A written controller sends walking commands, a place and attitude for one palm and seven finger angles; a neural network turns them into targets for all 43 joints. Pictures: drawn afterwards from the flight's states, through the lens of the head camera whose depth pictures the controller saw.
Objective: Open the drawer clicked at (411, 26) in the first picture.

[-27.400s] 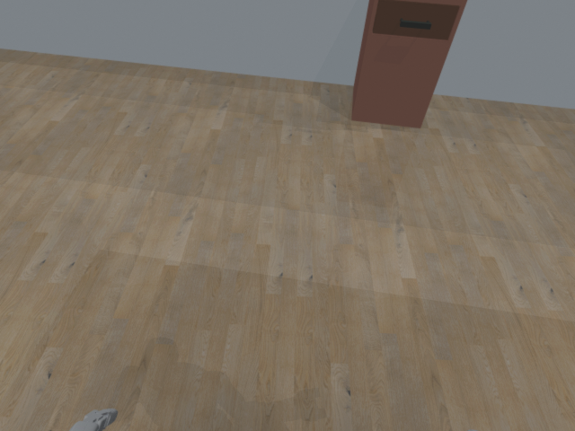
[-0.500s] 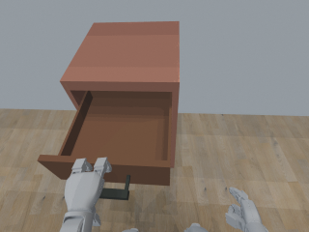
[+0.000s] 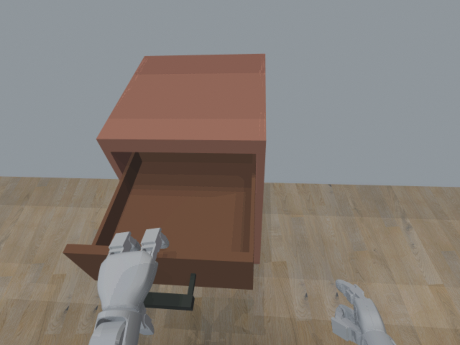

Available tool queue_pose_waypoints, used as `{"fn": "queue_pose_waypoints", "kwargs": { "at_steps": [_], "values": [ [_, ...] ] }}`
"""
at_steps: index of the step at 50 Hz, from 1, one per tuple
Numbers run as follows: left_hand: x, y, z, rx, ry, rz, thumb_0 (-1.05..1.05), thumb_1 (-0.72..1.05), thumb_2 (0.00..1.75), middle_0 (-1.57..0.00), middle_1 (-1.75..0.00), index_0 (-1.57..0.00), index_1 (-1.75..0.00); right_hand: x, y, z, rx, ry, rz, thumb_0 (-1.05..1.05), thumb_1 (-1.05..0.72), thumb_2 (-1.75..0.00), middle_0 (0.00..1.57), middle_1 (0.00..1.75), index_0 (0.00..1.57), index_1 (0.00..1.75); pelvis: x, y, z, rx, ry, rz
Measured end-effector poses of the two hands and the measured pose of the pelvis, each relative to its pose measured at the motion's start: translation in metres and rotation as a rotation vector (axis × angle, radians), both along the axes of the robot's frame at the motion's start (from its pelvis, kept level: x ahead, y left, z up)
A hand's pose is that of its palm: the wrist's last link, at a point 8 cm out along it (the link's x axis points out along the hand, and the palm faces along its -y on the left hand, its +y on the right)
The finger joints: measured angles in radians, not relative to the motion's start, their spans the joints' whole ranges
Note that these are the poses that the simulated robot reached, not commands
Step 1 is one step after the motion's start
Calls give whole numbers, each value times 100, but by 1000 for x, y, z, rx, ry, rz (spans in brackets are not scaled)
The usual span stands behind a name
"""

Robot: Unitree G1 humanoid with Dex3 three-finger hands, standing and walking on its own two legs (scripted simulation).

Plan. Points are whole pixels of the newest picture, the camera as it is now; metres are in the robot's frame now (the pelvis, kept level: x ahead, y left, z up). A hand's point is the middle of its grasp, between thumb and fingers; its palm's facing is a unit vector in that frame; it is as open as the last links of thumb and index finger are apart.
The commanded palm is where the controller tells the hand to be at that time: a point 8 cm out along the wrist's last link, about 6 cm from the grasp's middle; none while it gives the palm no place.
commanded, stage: lift the hand off the handle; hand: left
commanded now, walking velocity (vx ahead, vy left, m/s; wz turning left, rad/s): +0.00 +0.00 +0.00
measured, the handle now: (160, 288) +0.25 +0.19 -0.12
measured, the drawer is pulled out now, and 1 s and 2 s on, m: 0.29 0.29 0.29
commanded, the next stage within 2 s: draw the hand back to the body in 0.44 s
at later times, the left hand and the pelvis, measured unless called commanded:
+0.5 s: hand (140, 277) +0.22 +0.18 +0.02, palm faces +0.06 -0.14 -0.99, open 13.8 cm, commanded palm +0.19 +0.18 +0.08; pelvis +0.00 +0.00 +0.01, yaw -1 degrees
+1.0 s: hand (104, 272) +0.21 +0.22 +0.07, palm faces +0.06 -0.12 -0.99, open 13.8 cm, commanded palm +0.17 +0.22 +0.13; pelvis +0.00 +0.00 +0.02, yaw +0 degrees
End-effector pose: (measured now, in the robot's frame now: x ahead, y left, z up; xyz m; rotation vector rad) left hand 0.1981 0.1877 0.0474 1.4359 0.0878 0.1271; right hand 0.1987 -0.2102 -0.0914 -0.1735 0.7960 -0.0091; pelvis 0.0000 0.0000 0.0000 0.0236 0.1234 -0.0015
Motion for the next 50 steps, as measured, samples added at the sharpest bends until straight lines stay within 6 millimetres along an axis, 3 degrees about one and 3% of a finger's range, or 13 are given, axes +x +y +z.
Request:
{"fn": "queue_pose_waypoints", "kwargs": {
  "at_steps": [8,20,30,38,50],
  "values": [
    [-8,6,13,-3,-11,6,-1,-49,31,-32,-120,-32,-120,10,1,6,-4,-16,28,1,-90,-90,20,30,20,30,2,1,4,-4,-17,6],
    [-1,-5,32,-7,-57,-40,-1,-49,30,-32,-120,-32,-120,12,11,10,34,-24,42,1,-90,-90,20,30,20,30,4,1,8,-2,-37,-4],
    [-9,0,26,-9,9,-14,-1,-49,31,-32,-120,-32,-120,7,9,12,29,-11,45,1,-90,-90,20,30,20,30,2,-1,12,0,-51,-7],
    [-13,13,53,19,-68,-9,-1,-49,30,-32,-120,-32,-120,6,3,15,14,-18,28,1,-90,-90,20,30,20,30,2,1,15,-4,-68,-8],
    [-15,35,73,12,-24,29,-1,-49,31,-32,-120,-32,-120,15,11,27,4,-39,46,1,-90,-90,20,30,20,30,3,4,23,-7,-100,-5]
  ]
}}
